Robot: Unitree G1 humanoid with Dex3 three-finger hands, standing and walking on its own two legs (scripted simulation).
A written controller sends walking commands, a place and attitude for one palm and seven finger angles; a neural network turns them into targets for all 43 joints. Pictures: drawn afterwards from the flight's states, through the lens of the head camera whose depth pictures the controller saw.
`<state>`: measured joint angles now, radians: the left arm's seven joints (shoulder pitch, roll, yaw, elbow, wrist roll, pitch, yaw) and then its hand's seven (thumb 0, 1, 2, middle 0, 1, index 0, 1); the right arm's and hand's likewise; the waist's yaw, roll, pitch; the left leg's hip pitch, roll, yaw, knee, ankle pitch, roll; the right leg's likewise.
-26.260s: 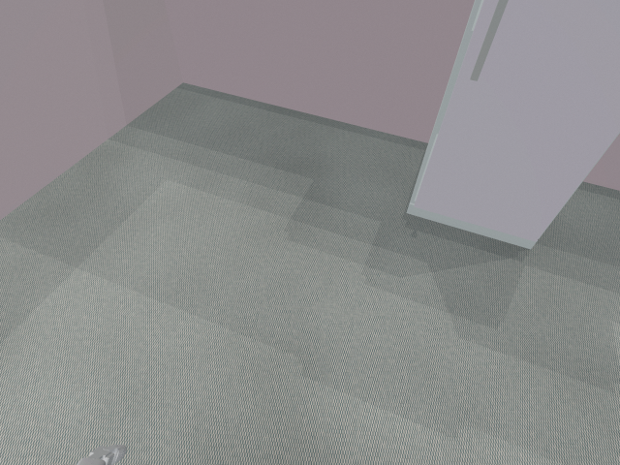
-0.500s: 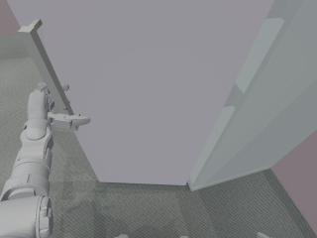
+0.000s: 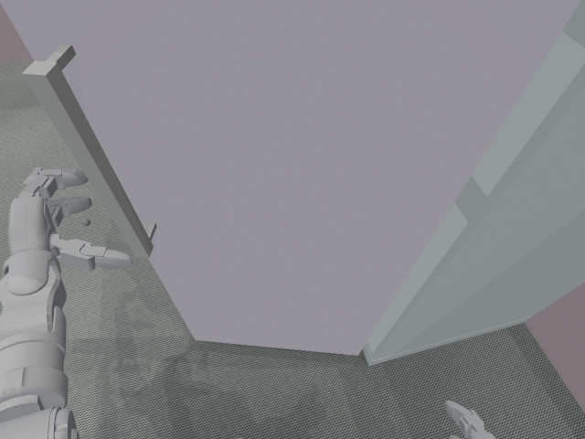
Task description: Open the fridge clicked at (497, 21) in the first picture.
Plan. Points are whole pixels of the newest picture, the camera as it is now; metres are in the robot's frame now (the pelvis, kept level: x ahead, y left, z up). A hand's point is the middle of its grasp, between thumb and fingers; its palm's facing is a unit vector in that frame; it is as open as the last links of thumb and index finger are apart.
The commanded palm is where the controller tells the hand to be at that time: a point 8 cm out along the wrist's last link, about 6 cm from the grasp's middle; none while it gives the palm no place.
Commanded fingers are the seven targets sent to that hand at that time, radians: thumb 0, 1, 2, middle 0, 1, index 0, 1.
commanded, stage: slip the hand off the handle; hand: left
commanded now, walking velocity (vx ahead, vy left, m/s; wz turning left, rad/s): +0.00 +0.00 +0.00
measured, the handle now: (113, 174) +0.41 +0.27 +0.12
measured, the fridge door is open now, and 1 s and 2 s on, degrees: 70 70 70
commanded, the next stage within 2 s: draw the hand back to the body in 1.08 s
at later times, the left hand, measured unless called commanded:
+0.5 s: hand (45, 231) +0.35 +0.35 +0.08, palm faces +0.36 -0.90 -0.25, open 14.6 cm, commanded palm +0.29 +0.38 +0.09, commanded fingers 0.00 -0.55 0.20 -0.25 -1.15 -0.25 -1.15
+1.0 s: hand (21, 304) +0.25 +0.33 +0.07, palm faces +0.38 -0.90 -0.23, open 14.6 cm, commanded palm +0.21 +0.37 +0.09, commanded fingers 0.00 -0.55 0.20 -0.25 -1.15 -0.25 -1.15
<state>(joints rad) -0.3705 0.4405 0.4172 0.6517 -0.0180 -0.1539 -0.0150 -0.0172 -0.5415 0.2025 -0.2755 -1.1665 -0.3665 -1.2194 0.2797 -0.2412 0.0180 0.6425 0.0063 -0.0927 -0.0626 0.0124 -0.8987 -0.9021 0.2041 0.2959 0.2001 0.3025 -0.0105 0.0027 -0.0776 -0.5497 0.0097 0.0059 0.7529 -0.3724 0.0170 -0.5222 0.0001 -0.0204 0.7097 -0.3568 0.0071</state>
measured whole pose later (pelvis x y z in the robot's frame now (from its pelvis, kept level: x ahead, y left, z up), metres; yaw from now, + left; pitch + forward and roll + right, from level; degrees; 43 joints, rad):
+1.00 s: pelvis -0.01 +0.00 +0.00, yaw +2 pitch +7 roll -2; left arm 0.00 0.44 0.43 0.33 -0.17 -0.14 -0.17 -0.02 -0.55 0.20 -0.25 -1.15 -0.26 -1.15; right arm 0.25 -0.25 0.03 0.62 0.04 -0.16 -0.11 0.01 -0.90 -0.90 0.20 0.30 0.20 0.30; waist 0.04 0.02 -0.09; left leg -0.54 0.00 -0.03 0.81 -0.39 0.02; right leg -0.49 -0.01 -0.06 0.74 -0.37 0.01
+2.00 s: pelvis +0.00 +0.01 +0.02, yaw +2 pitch +0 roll -1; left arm 0.35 0.36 0.34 -0.22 -0.10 -0.06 0.11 -0.01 -0.12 0.41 -0.24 -0.90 -0.24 -0.91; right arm 0.24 -0.22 0.05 0.65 0.01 -0.24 -0.10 0.02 -0.90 -0.90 0.20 0.30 0.20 0.30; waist 0.07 0.04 -0.04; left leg -0.30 -0.02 -0.01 0.62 -0.33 0.03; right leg -0.26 -0.02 -0.04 0.58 -0.32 0.02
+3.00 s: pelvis +0.01 -0.01 +0.03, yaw +1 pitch -2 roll -1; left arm 0.41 0.36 0.36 -0.37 -0.06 -0.09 0.11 0.01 0.89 0.90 -0.21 -0.30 -0.21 -0.31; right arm 0.20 -0.23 0.03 0.63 0.00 -0.10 -0.09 0.02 -0.90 -0.90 0.20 0.30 0.20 0.30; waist 0.07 0.06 0.02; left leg -0.17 0.01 -0.02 0.49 -0.28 0.00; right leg -0.13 0.01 -0.04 0.44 -0.26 0.00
